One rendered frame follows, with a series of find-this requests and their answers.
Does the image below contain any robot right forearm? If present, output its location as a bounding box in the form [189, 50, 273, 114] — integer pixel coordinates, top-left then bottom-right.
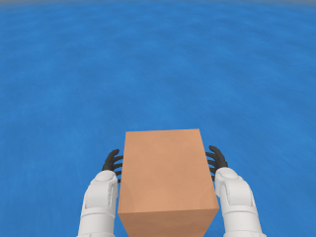
[214, 167, 267, 237]

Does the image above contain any robot right hand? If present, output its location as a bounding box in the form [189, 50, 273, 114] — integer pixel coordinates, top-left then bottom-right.
[205, 145, 228, 182]

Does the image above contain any robot left hand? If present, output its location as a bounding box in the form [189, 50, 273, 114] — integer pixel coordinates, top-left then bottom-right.
[102, 149, 123, 183]

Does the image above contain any carton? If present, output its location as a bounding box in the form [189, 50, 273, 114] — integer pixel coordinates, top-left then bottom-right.
[118, 128, 219, 237]

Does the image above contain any robot left forearm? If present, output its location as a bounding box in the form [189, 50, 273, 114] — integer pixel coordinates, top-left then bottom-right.
[76, 170, 119, 237]

